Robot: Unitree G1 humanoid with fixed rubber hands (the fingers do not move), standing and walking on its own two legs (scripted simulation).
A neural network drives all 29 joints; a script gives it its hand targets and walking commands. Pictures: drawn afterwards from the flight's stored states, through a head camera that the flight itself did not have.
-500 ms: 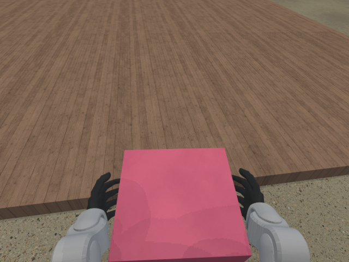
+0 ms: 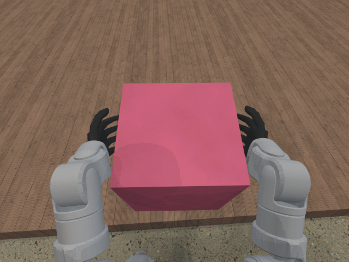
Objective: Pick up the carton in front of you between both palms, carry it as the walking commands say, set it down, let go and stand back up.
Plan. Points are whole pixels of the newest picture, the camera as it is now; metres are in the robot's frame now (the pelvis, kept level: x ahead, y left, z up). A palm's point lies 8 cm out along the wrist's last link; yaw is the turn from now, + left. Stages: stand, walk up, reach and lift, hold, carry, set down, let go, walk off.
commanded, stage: carry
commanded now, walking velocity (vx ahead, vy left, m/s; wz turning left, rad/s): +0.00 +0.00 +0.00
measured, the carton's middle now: (177, 155) +0.34 +0.01 +0.07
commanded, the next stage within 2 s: none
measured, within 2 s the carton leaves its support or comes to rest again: neither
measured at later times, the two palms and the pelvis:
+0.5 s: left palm (127, 82) +0.54 +0.14 +0.12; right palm (240, 81) +0.54 -0.16 +0.12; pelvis +0.18 +0.00 +0.00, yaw -1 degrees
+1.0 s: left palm (150, 71) +0.62 +0.09 +0.10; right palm (252, 71) +0.61 -0.22 +0.10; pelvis +0.28 -0.05 -0.01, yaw -1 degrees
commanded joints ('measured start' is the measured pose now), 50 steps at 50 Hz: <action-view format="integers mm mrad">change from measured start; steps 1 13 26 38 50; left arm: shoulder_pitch -559 -799 -622 -709 -636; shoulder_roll -573 -744 -638 -785 -777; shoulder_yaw -565 -514 -589 -611 -540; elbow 8 95 -35 117 228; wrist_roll -204 -166 -168 -145 -72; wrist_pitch -28 -81 -88 -122 -132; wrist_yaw -46 -21 -32 -94 -61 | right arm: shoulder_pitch -548 -798 -602 -588 -651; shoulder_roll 589 763 648 822 822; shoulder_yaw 569 540 596 572 593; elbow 46 94 27 230 256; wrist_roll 182 249 201 121 175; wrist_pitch -26 -93 -83 -108 -138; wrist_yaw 1 29 19 70 66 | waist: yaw -8 -63 -63 -139 -43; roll -178 126 119 50 -51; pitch -326 -574 -535 -438 -455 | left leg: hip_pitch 113 772 906 876 419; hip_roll -67 184 108 3 64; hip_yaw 77 -175 -63 -29 -20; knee -154 -322 -217 -612 -289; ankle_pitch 104 861 1242 991 220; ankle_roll -2 133 114 54 42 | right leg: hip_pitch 222 -81 -127 -45 229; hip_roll -174 8 8 23 -160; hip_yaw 51 165 98 67 269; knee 11 98 10 552 62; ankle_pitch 741 -173 163 360 864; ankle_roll -74 44 103 56 -33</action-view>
